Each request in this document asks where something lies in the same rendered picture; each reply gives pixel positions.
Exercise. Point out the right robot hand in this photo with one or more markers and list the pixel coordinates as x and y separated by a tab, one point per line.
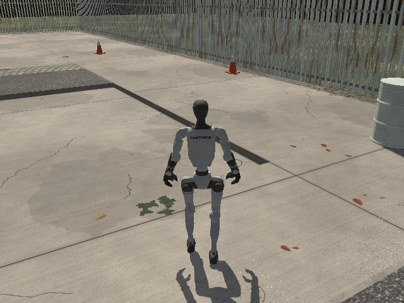
231	175

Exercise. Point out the right robot forearm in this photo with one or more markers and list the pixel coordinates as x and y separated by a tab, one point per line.
233	165

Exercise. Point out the left robot forearm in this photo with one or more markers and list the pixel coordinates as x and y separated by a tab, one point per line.
170	166

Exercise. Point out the robot left shin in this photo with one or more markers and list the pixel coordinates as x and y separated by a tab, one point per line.
189	219

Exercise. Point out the left robot upper arm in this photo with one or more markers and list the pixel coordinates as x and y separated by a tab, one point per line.
181	133

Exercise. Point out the robot right foot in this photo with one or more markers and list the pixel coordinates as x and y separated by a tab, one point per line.
213	258

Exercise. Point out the left robot hand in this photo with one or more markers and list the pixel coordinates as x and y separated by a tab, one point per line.
171	177

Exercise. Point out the right robot upper arm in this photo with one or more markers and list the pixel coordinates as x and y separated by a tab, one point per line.
224	141

